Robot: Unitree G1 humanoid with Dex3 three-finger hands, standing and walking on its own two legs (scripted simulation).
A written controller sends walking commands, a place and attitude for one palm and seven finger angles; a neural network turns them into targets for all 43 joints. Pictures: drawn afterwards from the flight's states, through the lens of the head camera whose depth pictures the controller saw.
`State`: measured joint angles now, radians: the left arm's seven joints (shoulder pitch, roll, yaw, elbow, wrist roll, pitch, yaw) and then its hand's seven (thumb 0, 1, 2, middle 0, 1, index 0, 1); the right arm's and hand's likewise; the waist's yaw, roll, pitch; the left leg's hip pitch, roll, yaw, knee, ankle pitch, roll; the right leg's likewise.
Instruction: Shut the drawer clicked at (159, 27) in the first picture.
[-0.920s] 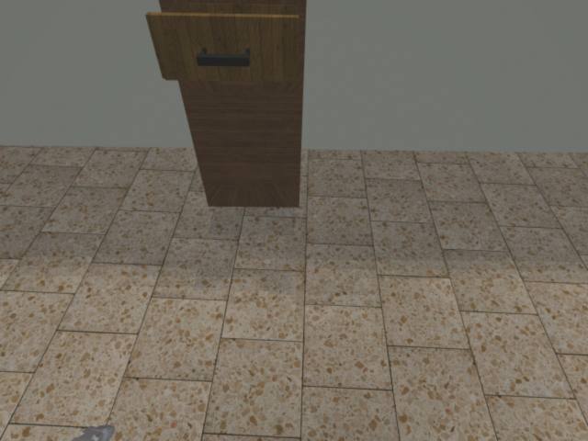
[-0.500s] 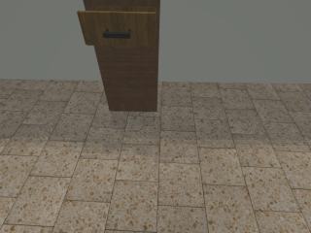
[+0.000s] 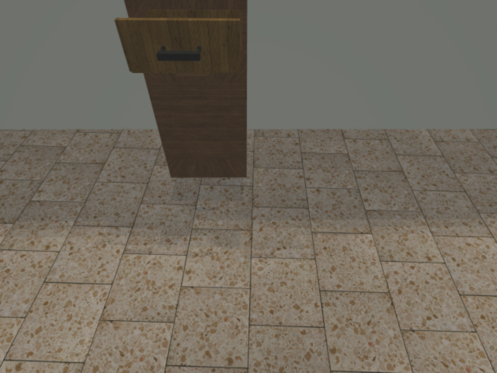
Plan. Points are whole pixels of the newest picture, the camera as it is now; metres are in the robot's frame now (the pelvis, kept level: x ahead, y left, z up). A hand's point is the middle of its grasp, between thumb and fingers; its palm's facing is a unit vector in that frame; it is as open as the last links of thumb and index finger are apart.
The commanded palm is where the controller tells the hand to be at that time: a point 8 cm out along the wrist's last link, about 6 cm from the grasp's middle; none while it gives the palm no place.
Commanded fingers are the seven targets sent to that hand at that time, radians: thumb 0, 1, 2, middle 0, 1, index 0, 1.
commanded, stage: look at it before walking up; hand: left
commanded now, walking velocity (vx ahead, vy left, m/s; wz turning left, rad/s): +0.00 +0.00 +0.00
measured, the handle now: (179, 52) +1.01 +0.28 +0.05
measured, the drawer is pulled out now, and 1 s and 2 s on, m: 0.20 0.20 0.20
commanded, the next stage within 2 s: walk to a spot facing it in 0.52 s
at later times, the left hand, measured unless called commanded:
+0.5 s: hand out of the picture +0.08 +0.25 -0.15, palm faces -0.02 -0.94 -0.34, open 7.4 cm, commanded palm none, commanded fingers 0.00 0.90 0.90 -0.20 -0.30 -0.20 -0.30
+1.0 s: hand out of the picture +0.03 +0.22 -0.19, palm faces +0.04 -0.99 -0.17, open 7.4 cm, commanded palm none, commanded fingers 0.00 0.90 0.90 -0.20 -0.30 -0.20 -0.30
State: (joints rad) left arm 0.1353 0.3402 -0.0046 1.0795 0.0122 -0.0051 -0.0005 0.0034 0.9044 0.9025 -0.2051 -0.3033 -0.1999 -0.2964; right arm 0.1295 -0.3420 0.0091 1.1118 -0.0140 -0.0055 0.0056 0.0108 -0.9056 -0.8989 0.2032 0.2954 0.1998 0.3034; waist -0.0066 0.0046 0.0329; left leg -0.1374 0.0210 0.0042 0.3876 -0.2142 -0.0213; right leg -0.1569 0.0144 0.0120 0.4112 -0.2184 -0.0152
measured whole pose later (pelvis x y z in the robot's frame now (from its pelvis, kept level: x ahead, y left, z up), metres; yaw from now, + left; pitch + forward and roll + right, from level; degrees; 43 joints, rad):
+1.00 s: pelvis +0.07 +0.03 -0.01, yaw +1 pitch -2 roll +0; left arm 0.36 0.20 0.03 1.12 0.03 0.02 -0.01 0.00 0.91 0.90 -0.20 -0.30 -0.20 -0.30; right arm 0.39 -0.17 0.00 1.11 -0.02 -0.05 0.00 0.01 -0.91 -0.90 0.20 0.29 0.20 0.30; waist -0.02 -0.04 0.00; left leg -0.12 0.01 0.08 0.50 -0.37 0.03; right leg -0.33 -0.03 -0.04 0.94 -0.45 -0.02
